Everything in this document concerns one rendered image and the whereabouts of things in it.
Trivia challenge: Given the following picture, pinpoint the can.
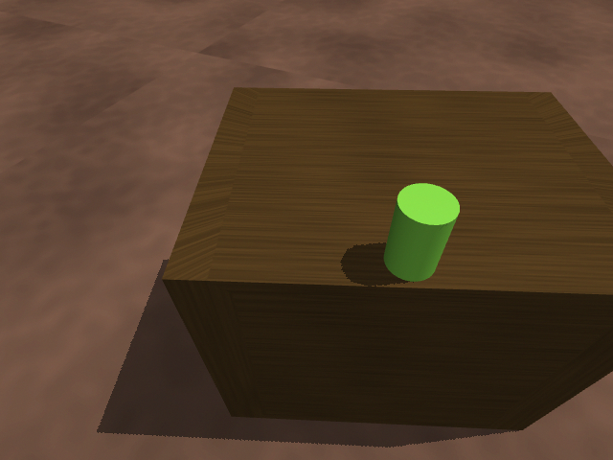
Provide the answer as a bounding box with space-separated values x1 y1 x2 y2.
383 183 460 282

